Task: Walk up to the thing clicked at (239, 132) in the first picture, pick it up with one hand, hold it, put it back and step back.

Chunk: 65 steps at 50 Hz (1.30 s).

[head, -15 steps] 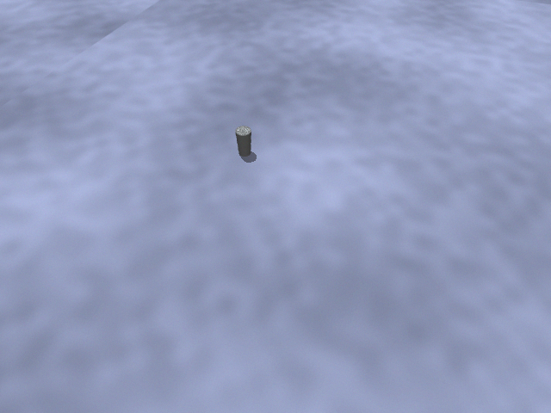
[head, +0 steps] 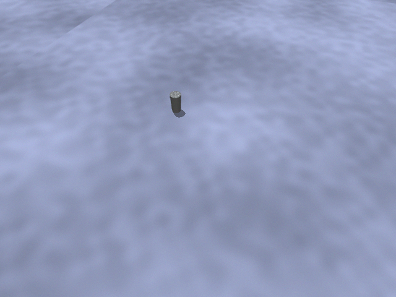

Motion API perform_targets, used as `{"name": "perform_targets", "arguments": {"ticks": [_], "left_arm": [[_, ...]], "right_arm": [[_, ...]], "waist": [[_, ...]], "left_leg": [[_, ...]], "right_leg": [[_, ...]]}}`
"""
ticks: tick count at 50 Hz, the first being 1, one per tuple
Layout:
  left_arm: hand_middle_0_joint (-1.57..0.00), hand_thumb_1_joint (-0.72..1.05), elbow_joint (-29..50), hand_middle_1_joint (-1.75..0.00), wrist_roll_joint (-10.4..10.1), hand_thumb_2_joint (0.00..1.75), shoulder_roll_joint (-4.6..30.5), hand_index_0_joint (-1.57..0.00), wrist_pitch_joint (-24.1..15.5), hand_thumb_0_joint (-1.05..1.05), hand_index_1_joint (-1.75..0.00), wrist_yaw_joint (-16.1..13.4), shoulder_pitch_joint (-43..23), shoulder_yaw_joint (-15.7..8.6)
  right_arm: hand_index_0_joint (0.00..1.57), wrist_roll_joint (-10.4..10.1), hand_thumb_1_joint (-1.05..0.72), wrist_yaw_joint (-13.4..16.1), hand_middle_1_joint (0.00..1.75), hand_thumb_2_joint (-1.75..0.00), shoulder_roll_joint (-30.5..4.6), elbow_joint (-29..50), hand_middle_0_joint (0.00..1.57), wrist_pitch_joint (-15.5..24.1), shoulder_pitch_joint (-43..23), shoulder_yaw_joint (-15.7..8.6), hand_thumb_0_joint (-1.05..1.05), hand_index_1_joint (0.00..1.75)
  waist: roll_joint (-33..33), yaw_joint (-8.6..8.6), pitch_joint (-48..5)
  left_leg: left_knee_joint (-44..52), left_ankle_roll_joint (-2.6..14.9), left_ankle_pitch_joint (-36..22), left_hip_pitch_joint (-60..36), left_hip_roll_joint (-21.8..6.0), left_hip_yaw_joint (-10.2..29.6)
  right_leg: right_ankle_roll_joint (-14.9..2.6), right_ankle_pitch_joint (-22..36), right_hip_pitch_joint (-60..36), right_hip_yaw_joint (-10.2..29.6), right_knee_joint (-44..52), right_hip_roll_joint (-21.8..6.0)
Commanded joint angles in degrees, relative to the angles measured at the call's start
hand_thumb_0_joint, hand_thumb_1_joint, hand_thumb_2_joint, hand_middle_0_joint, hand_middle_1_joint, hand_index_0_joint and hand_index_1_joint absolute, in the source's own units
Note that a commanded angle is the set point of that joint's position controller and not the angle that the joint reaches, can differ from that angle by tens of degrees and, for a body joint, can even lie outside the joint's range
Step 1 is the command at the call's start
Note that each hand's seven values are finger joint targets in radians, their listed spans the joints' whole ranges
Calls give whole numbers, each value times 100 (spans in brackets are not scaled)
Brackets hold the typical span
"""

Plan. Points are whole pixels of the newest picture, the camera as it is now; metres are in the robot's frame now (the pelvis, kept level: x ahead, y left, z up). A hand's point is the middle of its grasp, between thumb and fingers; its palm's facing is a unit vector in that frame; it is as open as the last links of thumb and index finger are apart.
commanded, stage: stand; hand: left
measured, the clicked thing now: (175, 102) +1.47 +0.15 -0.71
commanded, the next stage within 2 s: walk up in 0.82 s
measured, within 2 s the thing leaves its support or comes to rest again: neither
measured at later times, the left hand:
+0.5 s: hand out of the picture +0.08 +0.25 -0.16, palm faces -0.03 -0.94 -0.34, open 7.4 cm
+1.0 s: hand out of the picture +0.08 +0.26 -0.16, palm faces -0.02 -0.93 -0.37, open 7.4 cm
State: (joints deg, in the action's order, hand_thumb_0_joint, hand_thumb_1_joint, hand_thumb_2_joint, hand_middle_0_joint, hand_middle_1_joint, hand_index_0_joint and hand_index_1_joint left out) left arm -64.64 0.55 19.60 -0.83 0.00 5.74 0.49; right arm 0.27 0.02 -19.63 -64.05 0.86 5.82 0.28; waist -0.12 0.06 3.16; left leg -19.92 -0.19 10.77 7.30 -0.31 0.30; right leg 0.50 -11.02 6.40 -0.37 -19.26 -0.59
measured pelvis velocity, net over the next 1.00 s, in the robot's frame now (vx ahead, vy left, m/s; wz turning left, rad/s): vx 0.02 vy -0.02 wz -0.02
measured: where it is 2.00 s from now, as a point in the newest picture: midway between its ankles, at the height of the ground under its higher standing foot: (204, 242)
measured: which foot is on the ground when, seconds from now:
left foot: down 0.00-1.00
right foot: down 0.00-1.00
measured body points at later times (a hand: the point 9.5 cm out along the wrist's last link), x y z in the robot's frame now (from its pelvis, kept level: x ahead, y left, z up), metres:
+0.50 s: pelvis +0.01 +0.00 +0.00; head +0.02 +0.00 +0.45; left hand +0.08 +0.30 -0.13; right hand +0.08 -0.30 -0.13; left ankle +0.00 +0.12 -0.75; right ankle -0.01 -0.12 -0.75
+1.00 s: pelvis +0.02 -0.02 -0.01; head +0.03 -0.02 +0.44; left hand +0.09 +0.31 -0.13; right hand +0.08 -0.34 -0.13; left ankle +0.00 +0.12 -0.75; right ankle +0.00 -0.12 -0.74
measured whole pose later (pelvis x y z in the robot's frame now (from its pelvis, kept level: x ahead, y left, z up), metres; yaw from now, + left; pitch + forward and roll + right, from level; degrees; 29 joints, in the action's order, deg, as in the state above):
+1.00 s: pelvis +0.02 -0.02 -0.01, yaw -1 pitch -2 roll +1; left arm -60.2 2.0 23.4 -1.6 3.3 10.9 -3.8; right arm 1.9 -3.2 -22.0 -59.7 2.0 11.2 -4.2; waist -0.8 -0.8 1.9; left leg -27.5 1.5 16.6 9.1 -0.6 -0.6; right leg -2.2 -23.1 11.9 -2.0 -32.8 -1.4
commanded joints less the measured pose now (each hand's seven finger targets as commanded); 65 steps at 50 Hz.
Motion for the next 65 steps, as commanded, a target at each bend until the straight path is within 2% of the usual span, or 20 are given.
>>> {"name": "perform_targets", "arguments": {"ticks": [1, 32, 39, 40, 41, 42, 44, 46, 47, 48, 50, 51, 52, 53, 54, 55, 57, 59, 63, 65], "left_arm": [[-20, 90, 333, -30, -13, 90, 1166, -20, -116, 0, -30, -53, -176, -248], [-20, 90, 348, -30, -7, 90, 1241, -20, -112, 0, -30, -60, -175, -273], [-20, 90, 348, -30, -20, 90, 1241, -20, -99, 0, -30, -53, -128, -276], [-20, 90, 346, -30, -8, 90, 1220, -20, -101, 0, -30, -50, -123, -271], [-20, 90, 659, -30, 100, 90, 1860, -20, -186, 0, -30, 138, 149, -664], [-20, 90, 662, -30, 150, 90, 1776, -20, -196, 0, -30, 201, 89, -675], [-20, 90, 850, -30, 167, 90, 1561, -20, -207, 0, -30, 280, -73, -677], [-20, 90, 989, -30, 175, 90, 1404, -20, -231, 0, -30, 316, -179, -685], [-20, 90, 1046, -30, 138, 90, 1388, -20, -235, 0, -30, 325, -78, -689], [-20, 90, 1067, -30, 130, 90, 1412, -20, -272, 0, -30, 334, -4, -686], [-20, 90, 883, -30, 152, 90, 1475, -20, -319, 0, -30, 354, 721, -782], [-20, 90, 659, -30, 169, 90, 1612, -20, -360, 0, -30, 312, 1388, -876], [-20, 90, 545, -30, 262, 90, 2173, -20, -433, 0, -30, 244, 2085, -1029], [-20, 90, 765, -30, 248, 90, 2392, -20, -460, 0, -30, 209, 1688, -1012], [-20, 90, 996, -30, 191, 90, 2370, -20, -460, 0, -30, 203, 1216, -979], [-20, 90, 1099, -30, 127, 90, 2165, -20, -493, 0, -30, 197, 1097, -912], [-20, 90, 1182, -30, 64, 90, 1807, -20, -574, 0, -30, 143, 888, -798], [-20, 90, 1245, -30, 31, 90, 1758, -20, -558, 0, -30, 148, 870, -781], [-20, 90, 1486, -30, 40, 90, 1910, -20, -520, 0, -30, 168, 818, -811], [-20, 90, 1502, -30, 34, 90, 1933, -20, -507, 0, -30, 177, 1017, -789]], "right_arm": [[20, 13, -90, 57, 30, -90, -1247, 339, 20, 112, -242, -256, 0, 30], [20, 12, -90, 64, 30, -90, -1211, 316, 20, 119, -135, -226, 0, 30], [20, 13, -90, 62, 30, -90, -1205, 309, 20, 113, -167, -232, 0, 30], [20, 13, -90, 61, 30, -90, -1213, 303, 20, 111, -169, -232, 0, 30], [20, 111, -90, -106, 30, -90, -1788, 622, 20, 200, 268, -637, 0, 30], [20, 170, -90, -180, 30, -90, -1864, 611, 20, 196, 203, -696, 0, 30], [20, 168, -90, -238, 30, -90, -1781, 751, 20, 197, 162, -711, 0, 30], [20, 161, -90, -246, 30, -90, -1857, 820, 20, 253, 230, -831, 0, 30], [20, 188, -90, -256, 30, -90, -1901, 893, 20, 272, 198, -879, 0, 30], [20, 177, -90, -268, 30, -90, -1888, 954, 20, 263, 266, -891, 0, 30], [20, 185, -90, -330, 30, -90, -1814, 1183, 20, 191, -100, -918, 0, 30], [20, 174, -90, -347, 30, -90, -1596, 1335, 20, 140, -471, -826, 0, 30], [20, 127, -90, -346, 30, -90, -1105, 1549, 20, 131, -782, -662, 0, 30], [20, 142, -90, -291, 30, -90, -1200, 1624, 20, 135, -860, -639, 0, 30], [20, 135, -90, -265, 30, -90, -1486, 1539, 20, 175, -587, -688, 0, 30], [20, 110, -90, -291, 30, -90, -1543, 1458, 20, 221, -455, -694, 0, 30], [20, 96, -90, -335, 30, -90, -1441, 1295, 20, 261, 17, -696, 0, 30], [20, 64, -90, -412, 30, -90, -1352, 1314, 20, 237, 180, -660, 0, 30], [20, 72, -90, -532, 30, -90, -1269, 1695, 20, 169, -244, -661, 0, 30], [20, 83, -90, -543, 30, -90, -1266, 1800, 20, 176, -401, -710, 0, 30]], "waist": [[158, -32, -470], [-3, -16, -539], [46, -26, -398], [92, -22, -362], [-9, 17, -968], [235, -14, -415], [439, 11, 84], [772, 18, 401], [797, -12, 282], [741, 7, 139], [713, -345, -269], [216, -765, -277], [-1404, -1142, -94], [-776, -951, 512], [-207, -694, 804], [48, -541, 953], [-59, -200, 711], [-436, -126, 436], [-932, -208, 439], [-796, -320, 358]], "left_leg": [[325, 174, -836, -101, -679, 529], [347, 155, -1199, -248, -715, 535], [404, 120, -904, -182, -677, 532], [418, 124, -795, -173, -671, 523], [-16, 624, 2392, -194, -524, 718], [34, 739, 3278, 340, -643, 990], [293, 859, 3454, 546, -885, 1337], [675, 1133, 2752, 173, -1461, 1936], [808, 1296, 2363, -185, -1646, 2042], [747, 1335, 2242, -390, -1614, 2018], [143, 1087, 2737, 440, -1214, 1348], [-806, 751, 2838, 1788, -687, 684], [-3004, 325, 2569, 3722, 305, -224], [-3648, 193, 1888, 4282, 284, 414], [-3616, 173, 1524, 4026, -78, 723], [-3687, 180, 1337, 3925, -184, 789], [-3576, 159, 860, 3570, -256, 889], [-3046, 105, 552, 3085, -171, 546], [-1770, 48, -206, 2056, -301, -24], [-1435, 173, -595, 1516, -277, -235]], "right_leg": [[-175, 827, -81, 512, 273, -684], [-179, 1104, -209, 481, 297, -722], [-192, 830, -103, 494, 368, -703], [-184, 747, -39, 504, 403, -697], [-396, -2182, -95, 356, -245, -350], [-463, -2910, 579, 493, -549, -413], [-456, -2797, 1369, 421, -932, -348], [-330, -1377, 1801, -119, -1727, -160], [-285, -1301, 1879, -133, -1533, -270], [-269, -1394, 1795, -92, -1264, -295], [-317, -1253, 315, -148, -482, -193], [-408, -1514, -1138, 44, 87, -144], [-713, -3303, -2180, 2222, 1031, -1280], [-1084, -3598, -1622, 3484, 1575, -2327], [-1383, -3152, -1186, 3432, 1543, -2541], [-1333, -2273, -1107, 2994, 1448, -2299], [-992, 89, -1375, 1462, 1035, -1603], [-948, 1315, -1326, 539, 763, -1211], [-889, 1232, -422, -154, 817, -995], [-896, 1279, -219, -99, 839, -1173]]}}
